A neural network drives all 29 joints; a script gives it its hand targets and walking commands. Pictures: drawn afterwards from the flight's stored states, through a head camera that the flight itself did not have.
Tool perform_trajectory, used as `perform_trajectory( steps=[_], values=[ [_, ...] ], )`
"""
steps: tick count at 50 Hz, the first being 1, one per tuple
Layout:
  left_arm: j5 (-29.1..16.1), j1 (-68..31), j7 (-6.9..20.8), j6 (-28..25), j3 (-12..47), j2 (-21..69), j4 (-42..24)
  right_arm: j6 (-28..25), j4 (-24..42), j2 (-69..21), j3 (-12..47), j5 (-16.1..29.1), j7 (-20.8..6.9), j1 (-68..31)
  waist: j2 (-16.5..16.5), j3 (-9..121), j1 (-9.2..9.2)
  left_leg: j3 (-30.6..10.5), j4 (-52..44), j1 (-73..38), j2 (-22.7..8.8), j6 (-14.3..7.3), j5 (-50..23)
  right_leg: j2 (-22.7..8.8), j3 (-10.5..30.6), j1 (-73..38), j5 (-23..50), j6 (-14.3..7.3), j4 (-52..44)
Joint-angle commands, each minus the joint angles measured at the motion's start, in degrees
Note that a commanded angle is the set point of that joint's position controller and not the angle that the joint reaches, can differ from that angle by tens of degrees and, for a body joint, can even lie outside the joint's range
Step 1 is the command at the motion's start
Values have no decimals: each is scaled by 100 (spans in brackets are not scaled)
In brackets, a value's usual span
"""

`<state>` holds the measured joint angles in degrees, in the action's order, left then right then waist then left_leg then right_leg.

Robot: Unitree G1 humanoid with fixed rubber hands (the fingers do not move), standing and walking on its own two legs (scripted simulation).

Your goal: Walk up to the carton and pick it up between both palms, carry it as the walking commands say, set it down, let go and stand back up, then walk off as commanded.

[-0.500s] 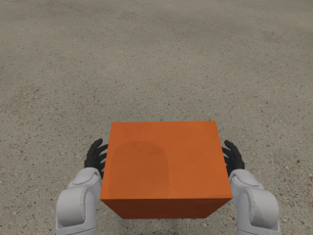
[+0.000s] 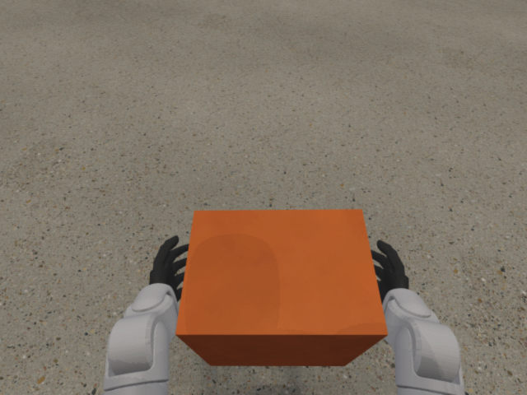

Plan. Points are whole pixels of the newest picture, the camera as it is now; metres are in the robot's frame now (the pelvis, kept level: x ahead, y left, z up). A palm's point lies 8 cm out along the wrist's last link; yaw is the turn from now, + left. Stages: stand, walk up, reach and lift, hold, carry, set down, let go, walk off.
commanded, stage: carry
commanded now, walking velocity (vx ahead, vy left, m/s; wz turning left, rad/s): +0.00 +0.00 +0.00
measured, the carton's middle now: (277, 296) +0.26 -0.02 +0.00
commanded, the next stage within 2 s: none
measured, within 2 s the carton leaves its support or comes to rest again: neither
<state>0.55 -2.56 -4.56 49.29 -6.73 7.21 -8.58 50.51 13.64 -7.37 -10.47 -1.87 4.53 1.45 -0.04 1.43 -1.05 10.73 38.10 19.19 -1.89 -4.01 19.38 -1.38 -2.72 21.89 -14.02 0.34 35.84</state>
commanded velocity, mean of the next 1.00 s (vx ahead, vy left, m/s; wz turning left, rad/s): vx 0.00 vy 0.00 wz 0.00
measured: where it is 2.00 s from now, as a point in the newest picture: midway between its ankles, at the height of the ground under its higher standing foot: outside the picture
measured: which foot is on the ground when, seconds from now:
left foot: down 0.00-1.00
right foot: down 0.00-1.00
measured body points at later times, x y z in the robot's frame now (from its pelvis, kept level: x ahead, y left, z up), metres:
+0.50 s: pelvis +0.00 +0.00 +0.00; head +0.00 +0.01 +0.45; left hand +0.28 +0.15 +0.02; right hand +0.25 -0.18 +0.03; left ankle +0.02 +0.07 -0.72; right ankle +0.05 -0.13 -0.72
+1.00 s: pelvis +0.00 +0.00 +0.00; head +0.00 +0.01 +0.45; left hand +0.28 +0.15 +0.02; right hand +0.25 -0.18 +0.02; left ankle +0.02 +0.07 -0.72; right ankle +0.05 -0.13 -0.72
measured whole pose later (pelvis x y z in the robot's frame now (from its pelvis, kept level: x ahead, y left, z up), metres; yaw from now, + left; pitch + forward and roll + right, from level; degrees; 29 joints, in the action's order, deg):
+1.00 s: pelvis +0.00 +0.00 +0.00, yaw +0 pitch +1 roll -1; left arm 0.6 -2.7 -3.9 42.2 -6.9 6.6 -1.7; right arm 43.3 6.9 -7.3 -11.0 -1.9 4.0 1.3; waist -0.2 1.4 -1.0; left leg 10.7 38.1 19.7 -1.9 -4.0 19.5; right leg -1.4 -2.7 22.4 -14.1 0.4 35.8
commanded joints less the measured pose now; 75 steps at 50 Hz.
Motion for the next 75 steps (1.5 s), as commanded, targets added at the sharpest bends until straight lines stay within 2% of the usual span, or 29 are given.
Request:
perform_trajectory(
  steps=[1,2,3,5,6,8,12,15,16,17,18,19,21,22,25,27,28,29,35,37,38,39,40,41,49,51,52,57,75],
  values=[
    [-548,-2686,566,-372,2515,2817,-515,-393,9,-2887,3214,738,-631,-2949,-78,1703,148,-916,-1322,-606,-789,-61,-292,-323,331,-141,319,-244,-858],
    [-455,-2559,579,-417,2419,2740,-275,-448,-123,-2769,3136,645,-632,-2887,-23,1781,154,-900,-1315,-660,-754,-79,-276,-340,377,-116,283,-268,-869],
    [-692,-2753,559,-442,2662,2934,-884,-472,424,-2999,3364,870,-617,-3052,-33,1784,151,-893,-1298,-630,-754,-69,-302,-341,364,-164,314,-255,-867],
    [-427,-2528,561,-501,2338,2648,-234,-527,-140,-2714,3127,648,-612,-2923,-100,1791,151,-854,-1250,-619,-735,-58,-439,-368,395,-182,444,-271,-899],
    [-569,-2580,557,-532,2522,2839,-670,-564,358,-2901,3355,841,-625,-3069,-73,1812,150,-842,-1221,-667,-733,-53,-493,-382,399,-195,529,-275,-894],
    [-415,-2631,583,-610,2355,2635,-219,-638,-207,-2705,3083,604,-641,-2948,-55,1797,146,-852,-1221,-654,-735,-60,-599,-378,396,-209,567,-274,-846],
    [-511,-2626,571,-727,2408,2680,-453,-757,81,-2761,3212,746,-628,-3041,-46,1762,147,-855,-1250,-642,-755,-61,-513,-350,371,-161,435,-251,-860],
    [-306,-2602,567,-870,2125,2384,65,-889,-492,-2473,2891,522,-633,-2957,-41,1778,144,-847,-1227,-680,-763,-77,-639,-347,370,-147,492,-265,-823],
    [-573,-2620,561,-868,2442,2696,-528,-896,145,-2746,3205,755,-623,-2982,-39,1834,140,-865,-1242,-687,-785,-79,-668,-335,340,-213,520,-256,-793],
    [-368,-2551,570,-895,2186,2449,42,-920,-422,-2518,2941,543,-620,-2895,-38,1857,140,-859,-1241,-675,-769,-80,-618,-337,347,-185,497,-253,-827],
    [-598,-2673,567,-902,2464,2693,-539,-930,185,-2719,3196,763,-618,-3035,-32,1793,141,-842,-1241,-663,-759,-76,-575,-332,370,-167,427,-246,-863],
    [-403,-2606,564,-917,2194,2450,-32,-937,-345,-2510,2959,571,-615,-2952,-93,1796,137,-836,-1212,-697,-765,-75,-642,-338,355,-154,520,-252,-847],
    [-536,-2646,550,-927,2351,2556,-346,-951,-50,-2599,3065,678,-600,-2956,-40,1766,132,-866,-1281,-659,-771,-85,-506,-320,353,-109,415,-240,-849],
    [-393,-2568,558,-929,2206,2416,-2,-960,-436,-2482,2913,547,-614,-2866,30,1796,136,-897,-1316,-644,-784,-95,-495,-315,333,-136,393,-240,-834],
    [-499,-2554,536,-910,2287,2521,-245,-942,-69,-2579,3079,695,-583,-2965,-59,1775,139,-868,-1305,-602,-772,-89,-393,-333,366,-121,344,-257,-909],
    [-356,-2501,559,-900,2175,2432,75,-929,-418,-2503,2955,552,-611,-2899,-115,1820,137,-851,-1260,-633,-766,-82,-519,-355,402,-155,501,-255,-910],
    [-516,-2649,544,-915,2377,2601,-385,-941,-21,-2670,3118,713,-610,-2999,-24,1819,141,-826,-1245,-633,-739,-76,-544,-365,387,-185,502,-262,-889],
    [-337,-2545,563,-948,2139,2396,116,-982,-464,-2461,2908,534,-622,-2918,-59,1892,140,-835,-1210,-696,-763,-75,-822,-360,378,-220,733,-257,-804],
    [-556,-2660,557,-929,2356,2607,-347,-956,20,-2654,3106,708,-599,-3019,-206,1805,132,-829,-1207,-635,-723,-89,-451,-388,468,-130,458,-284,-981],
    [-468,-2586,557,-914,2242,2484,-74,-941,-297,-2542,2952,598,-590,-2889,-65,1814,132,-877,-1279,-658,-750,-96,-448,-369,410,-107,428,-265,-907],
    [-610,-2668,542,-901,2419,2618,-481,-923,50,-2674,3097,748,-586,-2941,52,1824,133,-932,-1346,-688,-786,-110,-448,-334,370,-50,393,-238,-847],
    [-307,-2635,571,-936,2076,2314,256,-964,-664,-2377,2782,466,-609,-2967,-45,1785,142,-885,-1309,-653,-793,-88,-511,-339,401,-66,470,-238,-901],
    [-656,-2706,543,-916,2479,2727,-609,-947,307,-2743,3221,841,-596,-3126,-99,1771,142,-869,-1297,-650,-779,-79,-358,-335,407,-50,302,-249,-956],
    [-507,-2697,555,-907,2262,2535,-157,-926,-205,-2579,2982,659,-592,-3015,-127,1832,138,-874,-1300,-689,-779,-76,-439,-346,413,-66,416,-243,-935],
    [-469,-2740,602,-879,2313,2630,-88,-907,-290,-2642,3019,623,-641,-3074,-77,1852,140,-822,-1261,-723,-768,-43,-658,-379,424,-140,644,-241,-931],
    [-706,-2847,605,-817,2735,2995,-745,-867,272,-2962,3347,827,-641,-3124,64,1902,127,-885,-1284,-758,-796,-69,-762,-373,380,-172,675,-260,-850],
    [-531,-2736,624,-796,2525,2813,-330,-840,-158,-2813,3186,675,-652,-3031,-29,1902,132,-849,-1251,-715,-783,-57,-784,-384,400,-204,723,-255,-878],
    [-696,-2685,620,-657,2751,3026,-793,-721,391,-3022,3430,892,-667,-3136,-30,1848,148,-931,-1307,-737,-771,-70,-609,-399,453,-171,550,-275,-879],
    [-542,-2669,649,-595,2553,2875,-437,-694,143,-2840,3252,792,-697,-3237,-24,1815,184,-932,-1320,-770,-760,-50,-624,-417,525,-324,685,-282,-959]
  ],
)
